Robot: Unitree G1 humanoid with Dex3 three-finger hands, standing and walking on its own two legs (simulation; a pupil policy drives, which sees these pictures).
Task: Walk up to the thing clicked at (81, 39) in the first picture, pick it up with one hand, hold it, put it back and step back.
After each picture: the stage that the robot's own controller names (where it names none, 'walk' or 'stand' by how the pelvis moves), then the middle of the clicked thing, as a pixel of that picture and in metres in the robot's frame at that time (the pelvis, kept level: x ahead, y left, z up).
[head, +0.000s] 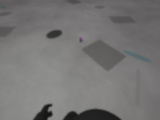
stand; (80, 40) +1.73 +0.35 -0.72
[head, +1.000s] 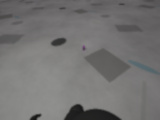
walk; (83, 48) +1.63 +0.37 -0.72
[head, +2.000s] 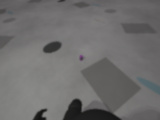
walk; (81, 57) +1.11 +0.30 -0.72
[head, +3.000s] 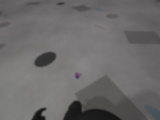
walk; (77, 75) +0.71 +0.29 -0.72
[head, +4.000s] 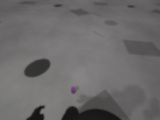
walk; (73, 90) +0.48 +0.23 -0.71
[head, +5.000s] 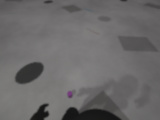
stand; (69, 94) +0.38 +0.24 -0.71
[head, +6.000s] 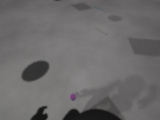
stand; (72, 97) +0.33 +0.20 -0.71
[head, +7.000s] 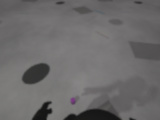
stand; (72, 101) +0.31 +0.19 -0.72
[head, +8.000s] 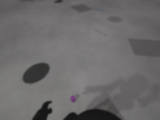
stand; (73, 99) +0.32 +0.21 -0.72
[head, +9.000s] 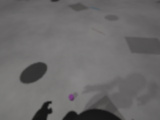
stand; (71, 97) +0.33 +0.23 -0.72
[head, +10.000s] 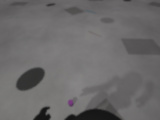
stand; (70, 103) +0.28 +0.23 -0.72
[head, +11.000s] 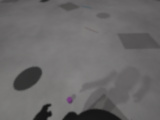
stand; (69, 100) +0.28 +0.25 -0.72
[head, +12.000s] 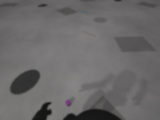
stand; (68, 103) +0.28 +0.25 -0.72
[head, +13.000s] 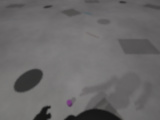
stand; (69, 103) +0.30 +0.24 -0.72
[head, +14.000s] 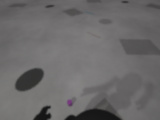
stand; (69, 103) +0.30 +0.24 -0.72
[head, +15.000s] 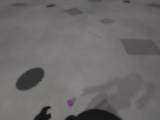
go down; (70, 102) +0.29 +0.24 -0.72
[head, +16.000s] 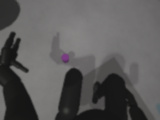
go down; (65, 58) +0.42 +0.22 -0.33
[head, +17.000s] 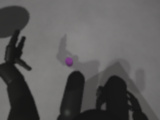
approach; (69, 62) +0.42 +0.20 -0.32
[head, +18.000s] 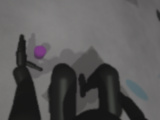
close in; (39, 53) +0.42 +0.24 -0.23
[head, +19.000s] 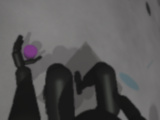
close; (30, 52) +0.41 +0.26 -0.23
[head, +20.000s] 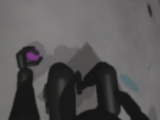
lift; (32, 55) +0.38 +0.25 -0.23
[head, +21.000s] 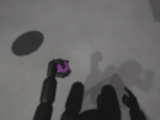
lift; (64, 69) +0.32 +0.19 -0.02
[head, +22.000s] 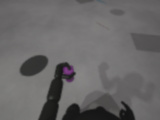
hold; (69, 74) +0.32 +0.17 -0.01
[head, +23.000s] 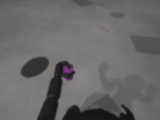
hold; (68, 72) +0.33 +0.17 +0.00
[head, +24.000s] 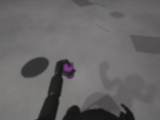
hold; (69, 70) +0.34 +0.17 +0.01
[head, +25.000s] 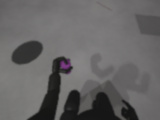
crouch; (66, 67) +0.37 +0.18 -0.06
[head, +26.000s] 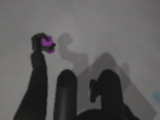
lower; (48, 45) +0.48 +0.25 -0.11
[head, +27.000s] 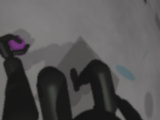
lower; (18, 47) +0.45 +0.27 -0.24
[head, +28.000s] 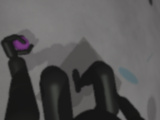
lower; (22, 46) +0.44 +0.27 -0.23
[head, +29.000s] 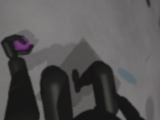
lower; (22, 46) +0.44 +0.27 -0.24
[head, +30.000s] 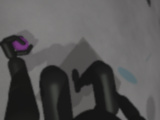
lower; (22, 47) +0.44 +0.27 -0.23
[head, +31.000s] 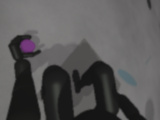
open; (27, 48) +0.43 +0.25 -0.24
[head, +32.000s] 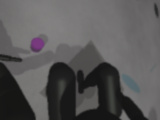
stand; (36, 45) +0.43 +0.25 -0.23
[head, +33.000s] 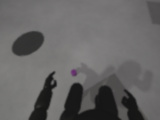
walk; (73, 73) +0.41 +0.18 -0.50
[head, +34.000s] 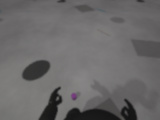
stand; (73, 96) +0.37 +0.18 -0.66
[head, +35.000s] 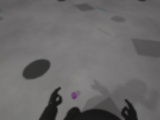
stand; (73, 95) +0.37 +0.18 -0.66
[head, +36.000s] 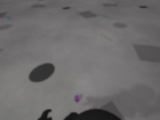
stand; (76, 98) +0.38 +0.18 -0.72
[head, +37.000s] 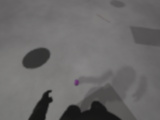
walk; (76, 82) +0.43 +0.12 -0.71
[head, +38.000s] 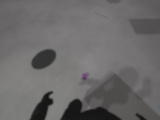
walk; (84, 76) +0.55 +0.10 -0.70
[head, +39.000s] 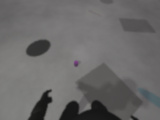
walk; (76, 63) +0.77 +0.21 -0.70
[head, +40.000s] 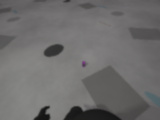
stand; (83, 64) +0.96 +0.22 -0.71
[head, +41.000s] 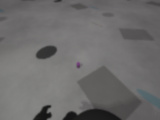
stand; (78, 65) +0.94 +0.23 -0.72
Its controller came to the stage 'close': yes
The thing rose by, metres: 0.72
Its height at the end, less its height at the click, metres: +0.00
